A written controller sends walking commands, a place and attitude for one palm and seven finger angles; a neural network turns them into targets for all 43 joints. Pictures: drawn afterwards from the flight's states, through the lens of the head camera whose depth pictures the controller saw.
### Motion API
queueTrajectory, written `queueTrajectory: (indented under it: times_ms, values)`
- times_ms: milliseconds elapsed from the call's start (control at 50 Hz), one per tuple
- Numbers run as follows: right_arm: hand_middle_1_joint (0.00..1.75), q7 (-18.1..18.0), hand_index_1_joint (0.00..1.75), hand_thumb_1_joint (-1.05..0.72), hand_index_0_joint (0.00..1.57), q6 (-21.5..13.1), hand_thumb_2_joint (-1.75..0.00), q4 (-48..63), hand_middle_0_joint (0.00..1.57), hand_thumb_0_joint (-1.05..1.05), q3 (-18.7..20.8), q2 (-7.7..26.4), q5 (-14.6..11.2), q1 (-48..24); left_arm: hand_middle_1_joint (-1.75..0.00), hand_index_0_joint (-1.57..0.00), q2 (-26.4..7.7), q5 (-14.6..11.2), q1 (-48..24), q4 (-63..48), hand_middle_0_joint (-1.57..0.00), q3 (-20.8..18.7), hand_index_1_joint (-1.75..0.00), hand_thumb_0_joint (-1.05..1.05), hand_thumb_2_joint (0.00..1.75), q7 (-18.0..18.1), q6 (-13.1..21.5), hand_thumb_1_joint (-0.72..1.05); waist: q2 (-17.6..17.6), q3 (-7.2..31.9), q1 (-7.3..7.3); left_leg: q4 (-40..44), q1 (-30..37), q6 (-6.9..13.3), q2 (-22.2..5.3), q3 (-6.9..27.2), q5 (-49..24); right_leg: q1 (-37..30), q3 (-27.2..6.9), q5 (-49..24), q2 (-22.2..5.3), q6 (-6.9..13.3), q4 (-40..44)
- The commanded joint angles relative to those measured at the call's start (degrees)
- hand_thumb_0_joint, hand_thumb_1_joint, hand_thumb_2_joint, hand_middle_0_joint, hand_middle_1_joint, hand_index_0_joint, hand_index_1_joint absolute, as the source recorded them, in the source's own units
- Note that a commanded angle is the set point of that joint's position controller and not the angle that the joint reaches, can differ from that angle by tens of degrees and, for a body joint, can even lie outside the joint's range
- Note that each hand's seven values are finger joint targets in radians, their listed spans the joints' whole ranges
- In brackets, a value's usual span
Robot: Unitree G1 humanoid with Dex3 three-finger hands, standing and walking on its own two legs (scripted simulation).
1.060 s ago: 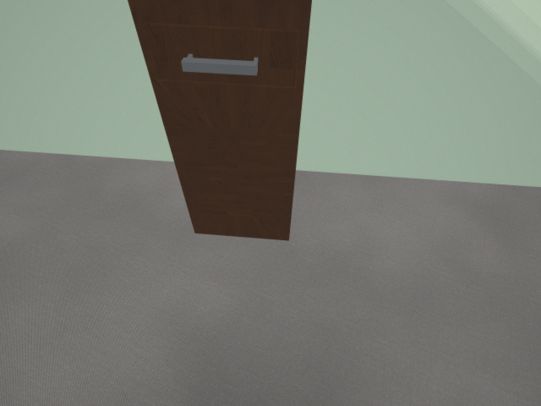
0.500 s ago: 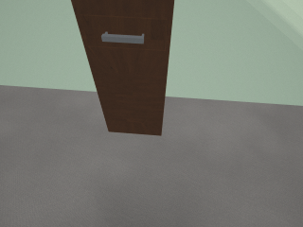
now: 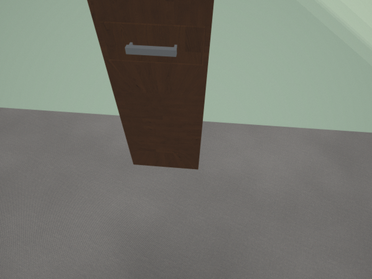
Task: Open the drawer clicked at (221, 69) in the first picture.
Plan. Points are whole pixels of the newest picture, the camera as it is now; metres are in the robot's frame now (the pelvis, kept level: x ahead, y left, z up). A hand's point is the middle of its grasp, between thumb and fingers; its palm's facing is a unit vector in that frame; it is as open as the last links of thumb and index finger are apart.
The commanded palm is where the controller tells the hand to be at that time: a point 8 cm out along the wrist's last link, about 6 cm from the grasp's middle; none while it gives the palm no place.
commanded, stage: take the last steps up to it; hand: left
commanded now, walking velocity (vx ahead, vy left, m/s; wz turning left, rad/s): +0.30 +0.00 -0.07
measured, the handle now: (152, 48) +0.88 +0.18 +0.06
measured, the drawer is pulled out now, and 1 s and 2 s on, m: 0.00 0.00 0.00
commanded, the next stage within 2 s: come to a stop and stand still in 0.90 s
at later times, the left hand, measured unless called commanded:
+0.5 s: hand (123, 270) +0.18 +0.17 -0.19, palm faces -0.02 -0.98 -0.20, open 7.3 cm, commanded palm none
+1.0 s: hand (144, 234) +0.28 +0.14 -0.20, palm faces +0.07 -0.99 -0.13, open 7.3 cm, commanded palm none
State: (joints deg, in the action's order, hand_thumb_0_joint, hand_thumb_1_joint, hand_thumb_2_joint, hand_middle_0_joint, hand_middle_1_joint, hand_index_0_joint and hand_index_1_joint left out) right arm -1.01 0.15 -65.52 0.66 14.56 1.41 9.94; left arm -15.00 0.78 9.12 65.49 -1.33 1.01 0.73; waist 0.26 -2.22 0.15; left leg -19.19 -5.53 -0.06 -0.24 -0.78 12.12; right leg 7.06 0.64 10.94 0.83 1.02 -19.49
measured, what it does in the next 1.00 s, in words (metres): walks ahead: right foot, then left foot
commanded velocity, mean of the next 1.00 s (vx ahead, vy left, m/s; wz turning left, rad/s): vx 0.25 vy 0.02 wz -0.02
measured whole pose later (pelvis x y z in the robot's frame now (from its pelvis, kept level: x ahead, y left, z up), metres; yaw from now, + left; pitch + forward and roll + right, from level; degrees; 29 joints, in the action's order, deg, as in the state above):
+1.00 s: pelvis +0.29 -0.03 -0.02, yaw -1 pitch -1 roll +0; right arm -0.8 -3.9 -57.7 2.4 7.7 2.1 10.7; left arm -8.5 1.3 18.0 63.5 -3.3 0.0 1.4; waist -2.1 -3.3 -1.1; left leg -32.5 -17.4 1.0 -3.2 -6.1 14.0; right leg 16.9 4.6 29.0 -1.0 1.8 -49.7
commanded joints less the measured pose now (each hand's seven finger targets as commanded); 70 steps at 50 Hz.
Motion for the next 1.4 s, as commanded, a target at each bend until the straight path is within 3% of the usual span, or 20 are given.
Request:
queueTrajectory:
  times_ms: [0,180,240,280,320,420,480,500,520,540,580,640,860,900,940,1060,1120,1180,1240,1380]
  values:
    - [0.3,0.0,0.3,-0.9,0.2,0.2,-0.9,1.0,0.2,0.0,0.9,3.8,0.5,4.9,-0.3,-0.2,-5.3,0.3,3.6,-1.3,-0.2,-1.1,-0.3,0.0,0.9,-0.4,-0.5,0.9,-1.7,-4.5,0.17,1.3,-5.8,1.3,-4.3,3.3,14.9,5.6,-8.0,19.8,-6.5,2.2,4.6]
    - [0.3,-0.5,0.3,-0.9,0.2,-1.9,-0.9,1.2,0.2,0.0,1.2,-0.1,0.0,10.9,-0.3,-0.2,-3.4,0.0,9.5,-1.7,-0.2,-2.9,-0.3,0.0,0.9,-0.5,0.5,0.9,-2.3,-5.5,0.43,-8.5,-8.5,2.0,-2.9,-0.4,4.2,3.4,-9.4,9.9,-7.8,6.5,-2.5]
    - [0.3,-1.7,0.3,-0.9,0.2,-2.9,-0.9,-2.9,0.2,0.0,2.7,3.5,0.6,23.7,-0.3,-0.2,1.2,0.0,4.2,-4.4,-0.2,-2.3,-0.3,0.0,0.9,-0.7,1.1,0.9,14.9,-2.9,5.71,0.0,11.8,9.2,-15.8,17.8,-16.6,22.5,4.3,5.0,0.9,2.3,-28.8]
    - [0.3,-2.4,0.3,-0.9,0.2,-2.9,-0.9,-4.9,0.2,0.0,1.9,2.0,1.0,31.6,-0.3,-0.2,0.8,0.2,-2.8,-7.8,-0.2,-2.3,-0.3,0.0,0.9,-0.4,1.8,0.9,11.6,-5.3,7.8,-0.9,19.9,13.2,-21.7,21.5,-42.8,37.3,0.6,21.2,-1.7,2.0,-41.9]
    - [0.3,-2.3,0.3,-0.9,0.2,-3.3,-0.9,-3.7,0.2,0.0,1.8,0.4,0.9,29.0,-0.3,-0.2,2.1,0.0,-4.0,-8.5,-0.2,-2.4,-0.3,0.0,0.9,-1.0,1.9,0.9,5.0,-7.2,6.06,0.1,15.6,12.4,-20.3,16.5,-37.0,36.6,0.5,18.2,-4.3,2.2,-40.9]
    - [0.3,-2.2,0.3,-0.9,0.2,-4.0,-0.9,-2.3,0.2,0.0,1.6,0.6,0.8,22.7,-0.3,-0.2,4.6,-0.2,-2.3,-9.8,-0.2,-2.2,-0.3,0.0,0.9,-2.8,1.1,0.9,8.7,-6.5,1.75,3.2,2.0,8.0,-13.7,4.3,-24.0,18.4,6.1,8.4,-2.2,2.3,-23.3]
    - [0.3,-2.0,0.3,-0.9,0.2,-3.5,-0.9,-2.2,0.2,0.0,2.3,2.2,-0.1,20.1,-0.3,-0.2,2.6,-0.1,11.0,-5.5,-0.2,-3.5,-0.3,0.0,0.9,-2.4,0.9,0.9,5.2,-1.3,-4.69,-7.4,-5.2,6.4,-11.4,0.1,-27.8,-2.0,8.8,-0.1,1.4,3.6,-17.0]
    - [0.3,-1.6,0.3,-0.9,0.2,-3.5,-0.9,-1.8,0.2,0.0,2.4,1.3,-0.6,19.6,-0.3,-0.2,0.0,0.1,17.7,-3.8,-0.2,-4.4,-0.3,0.0,0.9,-2.1,1.5,0.9,0.6,1.5,-7.68,-17.7,-10.7,4.5,-8.2,-2.2,-22.7,-12.4,5.3,0.7,-0.9,4.6,-13.3]
    - [0.3,-0.7,0.3,-0.9,0.2,-3.7,-0.9,-0.3,0.2,0.0,1.9,-2.2,-1.4,20.5,-0.3,-0.2,-5.8,0.5,23.7,-2.6,-0.2,-5.7,-0.3,0.0,0.9,-1.2,2.1,0.9,-13.8,6.2,-9.81,-35.5,-21.5,2.2,-1.2,-5.7,-1.5,-20.4,-15.4,11.2,-15.1,9.6,-4.4]
    - [0.3,-0.8,0.3,-0.9,0.2,-3.1,-0.9,1.2,0.2,0.0,2.1,-3.6,-1.5,19.0,-0.3,-0.2,-8.6,-0.2,23.8,-2.4,-0.2,-6.2,-0.3,0.0,0.9,-0.7,1.8,0.9,-19.2,5.7,-8.16,-54.1,-26.3,2.3,0.7,-2.2,21.5,-15.0,-34.4,16.3,-26.1,13.6,6.5]
    - [0.3,-0.1,0.3,-0.9,0.2,-2.3,-0.9,1.9,0.2,0.0,2.6,-4.7,-0.6,13.8,-0.3,-0.2,-4.4,-0.4,12.3,-5.2,-0.2,-4.8,-0.3,0.0,0.9,0.2,1.2,0.9,-9.2,-6.7,-3.93,-56.4,-29.8,2.1,-5.9,1.8,15.6,3.3,-29.1,28.8,-23.8,12.5,10.4]
    - [0.3,0.5,0.3,-0.9,0.2,-0.6,-0.9,1.1,0.2,0.0,2.3,-7.4,0.3,17.4,-0.3,-0.2,-0.1,0.7,4.5,-7.9,-0.2,-3.3,-0.3,0.0,0.9,0.5,2.1,0.9,-5.0,-4.7,1.88,-47.9,-19.6,1.0,-8.1,1.2,9.7,16.7,-13.2,18.2,-19.4,9.6,10.7]
    - [0.3,0.9,0.3,-0.9,0.2,-3.2,-0.9,5.4,0.2,0.0,2.4,-3.8,-0.2,11.3,-0.3,-0.2,0.3,0.1,9.1,-5.2,-0.2,-3.4,-0.3,0.0,0.9,-0.9,2.8,0.9,-0.3,-1.5,1.88,-7.6,-3.1,-0.2,-3.0,-5.3,-1.8,10.6,-2.0,1.9,-11.9,6.9,-0.2]
    - [0.3,-0.2,0.3,-0.9,0.2,-4.0,-0.9,3.7,0.2,0.0,3.9,4.2,0.7,20.0,-0.3,-0.2,3.6,0.0,9.4,-6.6,-0.2,-2.7,-0.3,0.0,0.9,-1.1,2.9,0.9,15.6,4.0,5.07,-2.2,11.5,8.6,-17.9,14.4,-12.8,22.0,7.2,9.6,-2.3,1.3,-23.4]
    - [0.3,-0.8,0.3,-0.9,0.2,-2.8,-0.9,3.5,0.2,0.0,4.2,5.7,1.0,21.7,-0.3,-0.2,3.0,0.3,4.0,-9.1,-0.2,-2.4,-0.3,0.0,0.9,-0.7,3.1,0.9,9.8,2.0,6.33,1.5,9.1,15.8,-25.2,20.2,-17.4,29.2,2.8,25.6,-1.8,0.8,-42.4]
    - [0.3,-2.1,0.3,-0.9,0.2,-2.9,-0.9,7.3,0.2,0.0,2.0,1.1,0.3,6.1,-0.3,-0.2,5.6,-0.1,9.4,-5.5,-0.2,-1.5,-0.3,0.0,0.9,-0.5,0.7,0.9,5.8,2.6,-0.82,-1.7,-4.0,7.0,-14.3,1.3,-35.1,9.5,2.3,8.7,-3.9,-1.9,-18.6]
    - [0.3,-1.9,0.3,-0.9,0.2,-1.2,-0.9,6.8,0.2,0.0,2.7,1.4,-0.9,5.2,-0.3,-0.2,0.3,0.3,12.1,-4.6,-0.2,-2.3,-0.3,0.0,0.9,0.1,0.4,0.9,0.5,4.5,-1.65,-6.4,-5.8,2.5,-9.6,0.1,-18.6,2.5,-1.3,-11.9,-4.8,-0.9,-6.2]
    - [0.3,-0.9,0.3,-0.9,0.2,0.6,-0.9,6.2,0.2,0.0,3.4,-0.5,-1.5,8.5,-0.3,-0.2,-6.0,0.6,7.6,-6.2,-0.2,-3.1,-0.3,0.0,0.9,0.2,-0.6,0.9,-3.9,1.3,0.9,-13.7,-8.4,-0.5,-1.6,-3.6,1.5,6.4,-7.4,-30.6,-16.2,5.7,-6.0]
    - [0.3,-1.1,0.3,-0.9,0.2,2.5,-0.9,5.7,0.2,0.0,3.8,-1.3,-1.1,6.9,-0.3,-0.2,-5.4,0.5,5.8,-6.3,-0.2,-3.5,-0.3,0.0,0.9,1.3,-0.7,0.9,-15.8,1.2,-0.65,-30.6,-12.7,-0.9,-0.4,-2.1,19.2,3.8,-11.6,-42.2,-19.5,10.5,-2.1]
    - [0.3,-0.8,0.3,-0.9,0.2,2.2,-0.9,6.2,0.2,0.0,3.5,-1.5,-1.4,5.9,-0.3,-0.2,-6.6,0.5,3.1,-8.1,-0.2,-4.9,-0.3,0.0,0.9,2.1,-1.2,0.9,-9.2,8.2,-0.92,-18.9,-13.7,-2.3,-0.2,-1.1,13.7,-8.7,-8.2,-47.2,-18.7,9.9,-7.1]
